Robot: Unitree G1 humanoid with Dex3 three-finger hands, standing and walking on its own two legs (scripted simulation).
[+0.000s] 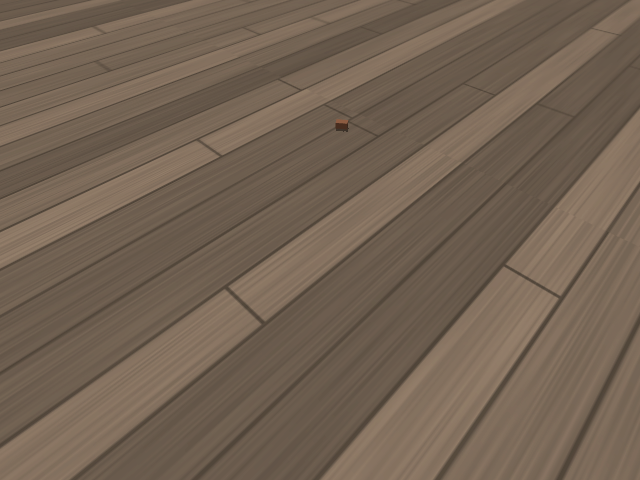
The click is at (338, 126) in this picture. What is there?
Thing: small brick
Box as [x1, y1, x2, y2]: [335, 119, 347, 128]
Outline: 336,119 335,128 347,127 347,120
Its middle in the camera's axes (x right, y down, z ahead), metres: +0.11 -0.66 +2.32
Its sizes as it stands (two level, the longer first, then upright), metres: 0.069 0.041 0.037
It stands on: the floor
